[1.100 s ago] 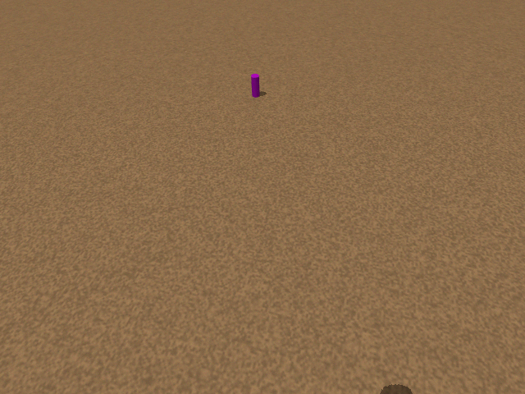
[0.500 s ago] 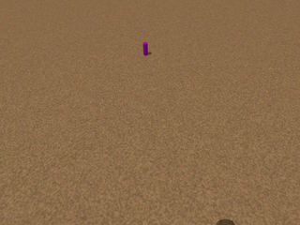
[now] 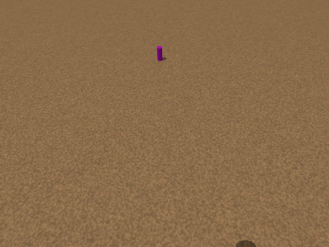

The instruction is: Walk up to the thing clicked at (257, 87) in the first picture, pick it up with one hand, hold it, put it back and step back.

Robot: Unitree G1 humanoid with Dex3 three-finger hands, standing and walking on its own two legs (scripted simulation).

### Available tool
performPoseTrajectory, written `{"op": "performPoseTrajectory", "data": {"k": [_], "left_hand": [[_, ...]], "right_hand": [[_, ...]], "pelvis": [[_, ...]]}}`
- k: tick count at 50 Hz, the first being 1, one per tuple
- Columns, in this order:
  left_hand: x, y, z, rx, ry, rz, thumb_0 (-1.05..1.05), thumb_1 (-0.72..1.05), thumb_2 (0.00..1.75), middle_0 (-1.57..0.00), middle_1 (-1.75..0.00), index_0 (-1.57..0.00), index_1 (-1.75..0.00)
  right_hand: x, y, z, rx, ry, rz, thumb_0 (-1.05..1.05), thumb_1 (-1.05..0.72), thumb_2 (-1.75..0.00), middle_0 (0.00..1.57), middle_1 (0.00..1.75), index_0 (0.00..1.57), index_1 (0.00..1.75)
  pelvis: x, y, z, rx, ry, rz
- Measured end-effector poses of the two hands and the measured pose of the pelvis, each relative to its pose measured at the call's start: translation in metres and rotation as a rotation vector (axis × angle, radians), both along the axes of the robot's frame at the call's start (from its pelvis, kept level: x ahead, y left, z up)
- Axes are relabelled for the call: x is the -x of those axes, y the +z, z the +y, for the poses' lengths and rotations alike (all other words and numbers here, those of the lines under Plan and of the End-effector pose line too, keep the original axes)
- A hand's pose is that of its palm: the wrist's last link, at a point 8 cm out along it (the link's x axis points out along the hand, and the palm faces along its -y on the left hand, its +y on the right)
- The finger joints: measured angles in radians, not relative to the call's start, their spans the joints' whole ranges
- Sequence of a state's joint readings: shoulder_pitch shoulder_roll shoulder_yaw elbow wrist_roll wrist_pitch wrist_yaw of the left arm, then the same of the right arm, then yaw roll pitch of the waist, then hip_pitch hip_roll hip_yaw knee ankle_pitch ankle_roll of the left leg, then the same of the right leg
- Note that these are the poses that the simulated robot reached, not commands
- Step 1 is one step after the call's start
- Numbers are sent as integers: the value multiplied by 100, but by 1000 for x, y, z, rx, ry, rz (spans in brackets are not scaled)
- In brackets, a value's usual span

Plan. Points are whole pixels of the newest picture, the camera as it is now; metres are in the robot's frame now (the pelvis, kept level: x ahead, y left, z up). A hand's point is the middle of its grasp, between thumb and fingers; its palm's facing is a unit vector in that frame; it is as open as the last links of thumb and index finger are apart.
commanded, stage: stand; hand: left
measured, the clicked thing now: (159, 53) +2.07 +0.06 -0.71
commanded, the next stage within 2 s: walk up in 0.02 s
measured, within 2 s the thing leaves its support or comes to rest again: neither
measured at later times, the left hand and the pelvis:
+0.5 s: hand (106, 221) +0.22 +0.18 -0.13, palm faces -0.02 -0.90 -0.43, open 7.4 cm; pelvis +0.13 -0.10 -0.02, yaw -4 degrees
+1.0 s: hand (124, 149) +0.48 +0.17 -0.16, palm faces -0.09 -0.93 -0.35, open 7.4 cm; pelvis +0.42 -0.10 -0.01, yaw -3 degrees
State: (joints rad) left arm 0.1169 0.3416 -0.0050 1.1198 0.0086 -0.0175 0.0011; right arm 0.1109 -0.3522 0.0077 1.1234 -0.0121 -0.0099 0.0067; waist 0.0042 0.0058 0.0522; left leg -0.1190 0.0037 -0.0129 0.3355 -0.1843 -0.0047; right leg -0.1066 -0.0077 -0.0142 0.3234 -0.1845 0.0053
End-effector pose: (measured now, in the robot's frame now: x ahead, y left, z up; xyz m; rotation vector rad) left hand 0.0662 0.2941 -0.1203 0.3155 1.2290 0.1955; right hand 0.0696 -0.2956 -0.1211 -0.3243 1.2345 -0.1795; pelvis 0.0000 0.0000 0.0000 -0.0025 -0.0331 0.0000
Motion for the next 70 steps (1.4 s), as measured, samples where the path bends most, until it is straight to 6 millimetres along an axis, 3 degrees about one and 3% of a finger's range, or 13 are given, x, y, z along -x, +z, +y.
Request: {"op": "performPoseTrajectory", "data": {"k": [7, 13, 17, 22, 30, 36, 42, 47, 54, 58, 62, 66, 70], "left_hand": [[-15, 7, 11, -2, -34, -11, 1, 90, 90, -20, -30, -20, -30], [-72, 26, 4, -48, -109, -60, 1, 90, 90, -20, -30, -20, -30], [-117, 34, -17, -86, -140, -112, 1, 90, 90, -20, -30, -20, -30], [-146, 29, -50, -121, -100, -201, 1, 90, 90, -20, -30, -20, -30], [-145, 28, -88, -59, -24, -68, 1, 90, 90, -21, -30, -21, -30], [-184, 15, -93, -34, -3, -2, 1, 90, 90, -21, -30, -21, -30], [-257, -12, -78, -24, 12, 40, 1, 89, 90, -21, -30, -21, -30], [-342, -19, -76, -20, -8, 63, 1, 90, 90, -20, -30, -20, -30], [-503, 12, -91, -11, -131, -121, 1, 90, 90, -20, -30, -20, -30], [-589, 23, -107, -21, -198, -206, 1, 90, 90, -20, -30, -20, -30], [-660, 22, -128, -51, -227, -242, 1, 90, 90, -20, -30, -20, -30], [-701, 17, -147, -73, -179, -273, 1, 90, 90, -20, -30, -20, -30], [-703, 25, -159, -58, -117, -221, 1, 90, 90, -20, -30, -20, -30]], "right_hand": [[1, 6, -18, -6, -32, -78, 1, -90, -90, 20, 30, 21, 30], [18, 9, -66, 28, -103, -37, 1, -90, -90, 20, 30, 21, 30], [8, -5, -107, 38, -141, -11, 1, -90, -90, 20, 30, 21, 30], [-46, -30, -144, 42, -109, -2, 1, -91, -90, 20, 30, 21, 30], [-173, 3, -141, -47, -18, -154, 1, -91, -90, 20, 30, 21, 30], [-247, 13, -147, -27, 21, -124, 1, -90, -90, 20, 30, 21, 30], [-347, 6, -141, 20, 62, -98, 1, -90, -90, 20, 30, 21, 30], [-422, 9, -123, 28, 64, -188, 1, -91, -90, 20, 30, 21, 30], [-454, 17, -129, 19, -38, -168, 0, -90, -90, 20, 30, 21, 30], [-472, 6, -147, 12, -71, -108, 1, -90, -90, 20, 30, 21, 30], [-505, -18, -176, 4, -104, -77, 1, -90, -90, 20, 30, 21, 30], [-558, -40, -198, 0, -99, -37, 1, -90, -90, 20, 30, 21, 30], [-625, -27, -200, -22, -43, -55, 1, -91, -90, 20, 30, 21, 30]], "pelvis": [[-12, -3, -5, -13, -40, 30], [-38, -4, -33, -26, -66, 19], [-70, -15, -61, -37, -89, 3], [-107, -32, -93, 9, -67, -16], [-173, -5, -115, 4, -78, -18], [-237, -6, -120, 21, -61, 13], [-321, -25, -111, 40, -46, 40], [-385, -26, -101, -6, -46, 39], [-472, -10, -109, -20, -63, 12], [-521, -14, -123, -35, -76, 0], [-577, -30, -145, -41, -79, -7], [-626, -43, -166, -3, -72, -13], [-664, -25, -172, -18, -67, -21]]}}
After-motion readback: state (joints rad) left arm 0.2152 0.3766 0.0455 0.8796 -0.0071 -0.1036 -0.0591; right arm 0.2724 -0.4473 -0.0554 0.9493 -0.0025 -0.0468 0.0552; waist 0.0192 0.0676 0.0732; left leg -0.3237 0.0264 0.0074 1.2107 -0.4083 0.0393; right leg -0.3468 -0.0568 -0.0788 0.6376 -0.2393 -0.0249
